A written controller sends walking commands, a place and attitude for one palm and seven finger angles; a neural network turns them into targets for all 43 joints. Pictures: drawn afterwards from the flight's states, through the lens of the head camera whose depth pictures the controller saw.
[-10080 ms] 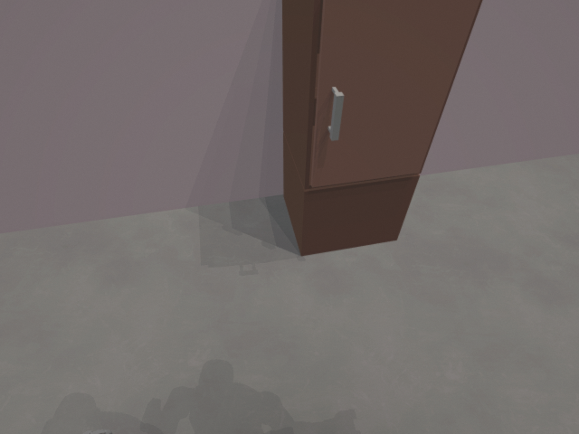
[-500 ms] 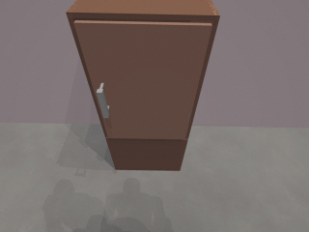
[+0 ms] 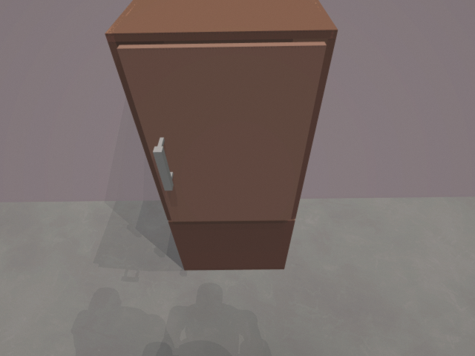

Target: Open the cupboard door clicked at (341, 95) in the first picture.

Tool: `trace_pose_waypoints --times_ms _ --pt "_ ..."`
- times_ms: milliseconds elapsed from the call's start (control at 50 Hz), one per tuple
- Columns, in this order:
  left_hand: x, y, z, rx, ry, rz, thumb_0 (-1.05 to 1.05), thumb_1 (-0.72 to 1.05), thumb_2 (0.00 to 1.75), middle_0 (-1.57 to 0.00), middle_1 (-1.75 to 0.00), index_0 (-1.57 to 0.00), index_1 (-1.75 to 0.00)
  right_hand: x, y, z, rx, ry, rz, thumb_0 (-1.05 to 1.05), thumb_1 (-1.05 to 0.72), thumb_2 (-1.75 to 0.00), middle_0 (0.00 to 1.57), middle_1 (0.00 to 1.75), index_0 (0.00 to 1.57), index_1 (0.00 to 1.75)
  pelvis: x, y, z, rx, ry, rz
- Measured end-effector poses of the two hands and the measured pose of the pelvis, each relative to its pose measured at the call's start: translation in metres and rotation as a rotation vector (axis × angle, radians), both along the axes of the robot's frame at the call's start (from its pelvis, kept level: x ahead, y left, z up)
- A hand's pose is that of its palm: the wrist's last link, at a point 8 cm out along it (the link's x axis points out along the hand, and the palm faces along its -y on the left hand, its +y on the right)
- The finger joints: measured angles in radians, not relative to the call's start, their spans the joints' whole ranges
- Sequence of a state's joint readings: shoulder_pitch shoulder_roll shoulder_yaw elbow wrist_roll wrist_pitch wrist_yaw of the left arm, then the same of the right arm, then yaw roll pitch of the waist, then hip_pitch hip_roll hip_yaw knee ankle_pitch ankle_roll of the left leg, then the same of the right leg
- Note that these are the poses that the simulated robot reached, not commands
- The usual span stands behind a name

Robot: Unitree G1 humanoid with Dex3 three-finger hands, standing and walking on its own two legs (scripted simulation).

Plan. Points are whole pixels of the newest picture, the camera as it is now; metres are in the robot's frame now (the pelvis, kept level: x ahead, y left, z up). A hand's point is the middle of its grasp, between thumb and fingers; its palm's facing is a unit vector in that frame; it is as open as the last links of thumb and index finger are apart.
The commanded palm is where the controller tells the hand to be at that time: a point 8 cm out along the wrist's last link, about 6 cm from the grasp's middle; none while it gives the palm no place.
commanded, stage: raise the hand with hooked fingers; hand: left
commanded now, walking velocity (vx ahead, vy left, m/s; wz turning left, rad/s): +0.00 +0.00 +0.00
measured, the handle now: (165, 164) +0.58 +0.23 -0.05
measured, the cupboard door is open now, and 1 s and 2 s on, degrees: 0 0 0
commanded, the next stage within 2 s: none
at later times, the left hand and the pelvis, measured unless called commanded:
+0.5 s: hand (144, 351) +0.16 +0.18 -0.09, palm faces +0.09 -1.00 +0.02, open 8.6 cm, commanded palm +0.14 +0.24 -0.06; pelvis -0.02 -0.03 -0.10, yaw +1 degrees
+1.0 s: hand (122, 314) +0.20 +0.22 -0.06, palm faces +0.06 -1.00 -0.06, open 11.7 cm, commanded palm +0.18 +0.28 -0.05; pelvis -0.03 -0.01 -0.10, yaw +1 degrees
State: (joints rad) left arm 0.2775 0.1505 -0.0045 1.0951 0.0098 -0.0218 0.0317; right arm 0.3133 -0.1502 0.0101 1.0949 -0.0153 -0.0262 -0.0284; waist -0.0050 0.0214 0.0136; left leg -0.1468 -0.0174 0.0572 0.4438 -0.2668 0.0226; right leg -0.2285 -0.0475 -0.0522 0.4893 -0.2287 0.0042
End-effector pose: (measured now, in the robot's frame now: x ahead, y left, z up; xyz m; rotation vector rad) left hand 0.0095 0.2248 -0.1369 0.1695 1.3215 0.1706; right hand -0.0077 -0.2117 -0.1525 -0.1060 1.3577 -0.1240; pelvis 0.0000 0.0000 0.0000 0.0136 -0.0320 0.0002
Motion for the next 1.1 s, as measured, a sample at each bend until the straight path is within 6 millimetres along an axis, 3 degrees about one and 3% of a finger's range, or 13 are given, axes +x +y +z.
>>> trace_pose_waypoints --times_ms 80,100,220,300,380,460,520,600,700,760,920,1000,1100 --pt "-0.001 -0.003 -0.002 0.001 0.009 -0.001 0.01 0.92 0.9 -0.2 -0.3 -0.2 -0.3 0.002 -0.005 0.001 -0.007 0.007 0.0 0.0 -0.91 -0.9 0.2 0.3 0.19 0.3 0.0 -0.002 0.0 -0.005 0.002 -0.002" --pt "0.007 -0.001 0.003 -0.004 -0.04 0.051 0.01 0.92 0.9 -0.2 -0.3 -0.2 -0.3 0.006 -0.007 0.003 -0.014 -0.021 -0.005 0.0 -0.91 -0.9 0.2 0.3 0.2 0.3 -0.001 -0.003 -0.001 -0.006 0.004 -0.002" --pt "0.117 0.008 0.095 0.037 -0.807 0.094 0.03 0.89 0.88 -0.2 -0.33 -0.21 -0.32 0.07 -0.041 0.028 -0.128 -0.431 0.026 0.02 -0.92 -0.9 0.2 0.3 0.2 0.3 -0.007 -0.006 -0.012 -0.002 0.05 0.034" --pt "0.159 0.001 0.124 -0.042 -1.222 -0.015 0.02 0.82 0.86 -0.2 -0.37 -0.21 -0.36 0.128 -0.062 0.044 -0.17 -0.68 0.089 0.01 -0.91 -0.9 0.2 0.3 0.2 0.3 -0.016 -0.012 -0.036 0.007 0.152 0.019" --pt "0.157 -0.008 0.106 -0.123 -1.396 -0.177 0.01 0.74 0.82 -0.21 -0.42 -0.21 -0.41 0.18 -0.073 0.05 -0.201 -0.863 0.164 0.01 -0.91 -0.9 0.2 0.3 0.2 0.3 -0.023 -0.02 -0.072 0.011 0.23 0.008" --pt "0.133 -0.002 0.064 -0.166 -1.271 -0.125 0.01 0.64 0.79 -0.22 -0.47 -0.23 -0.47 0.217 -0.069 0.046 -0.204 -0.945 0.208 0.01 -0.91 -0.9 0.2 0.3 0.19 0.3 -0.025 -0.025 -0.098 0.005 0.267 0.016" --pt "0.115 0.008 0.052 -0.113 -1.208 -0.054 0.01 0.57 0.76 -0.22 -0.52 -0.23 -0.51 0.229 -0.055 0.036 -0.18 -0.948 0.23 0.01 -0.91 -0.9 0.2 0.3 0.19 0.3 -0.024 -0.028 -0.107 -0.016 0.279 0.027" --pt "0.111 0.017 0.067 -0.036 -1.266 -0.073 0.02 0.47 0.72 -0.23 -0.58 -0.23 -0.57 0.225 -0.033 0.01 -0.125 -0.875 0.265 0.01 -0.9 -0.9 0.2 0.3 0.19 0.3 -0.026 -0.03 -0.113 -0.046 0.293 0.044" --pt "0.139 0.023 0.076 -0.074 -1.305 -0.17 0.02 0.36 0.67 -0.23 -0.65 -0.24 -0.65 0.192 -0.015 -0.027 -0.057 -0.739 0.241 0.01 -0.9 -0.9 0.2 0.3 0.2 0.3 -0.031 -0.029 -0.115 -0.064 0.313 0.049" --pt "0.156 0.027 0.074 -0.121 -1.253 -0.184 0.01 0.29 0.64 -0.24 -0.7 -0.25 -0.69 0.167 -0.014 -0.038 -0.043 -0.666 0.188 0.01 -0.9 -0.9 0.2 0.3 0.2 0.3 -0.032 -0.026 -0.112 -0.062 0.317 0.042" --pt "0.169 0.045 0.084 -0.089 -1.235 -0.15 0.01 0.1 0.56 -0.25 -0.82 -0.26 -0.81 0.119 -0.037 -0.032 -0.119 -0.571 0.102 0.01 -0.9 -0.9 0.21 0.3 0.2 0.3 -0.03 -0.015 -0.1 -0.047 0.319 0.026" --pt "0.171 0.051 0.083 -0.083 -1.255 -0.156 0.01 0.01 0.52 -0.26 -0.88 -0.27 -0.87 0.115 -0.049 -0.024 -0.174 -0.566 0.111 0.01 -0.9 -0.9 0.2 0.3 0.2 0.3 -0.029 -0.009 -0.099 -0.046 0.321 0.025" --pt "0.175 0.056 0.081 -0.094 -1.261 -0.168 0.01 -0.11 0.47 -0.27 -0.95 -0.28 -0.95 0.126 -0.053 -0.011 -0.213 -0.597 0.131 0.01 -0.9 -0.9 0.2 0.3 0.2 0.3 -0.029 -0.004 -0.097 -0.049 0.317 0.026"
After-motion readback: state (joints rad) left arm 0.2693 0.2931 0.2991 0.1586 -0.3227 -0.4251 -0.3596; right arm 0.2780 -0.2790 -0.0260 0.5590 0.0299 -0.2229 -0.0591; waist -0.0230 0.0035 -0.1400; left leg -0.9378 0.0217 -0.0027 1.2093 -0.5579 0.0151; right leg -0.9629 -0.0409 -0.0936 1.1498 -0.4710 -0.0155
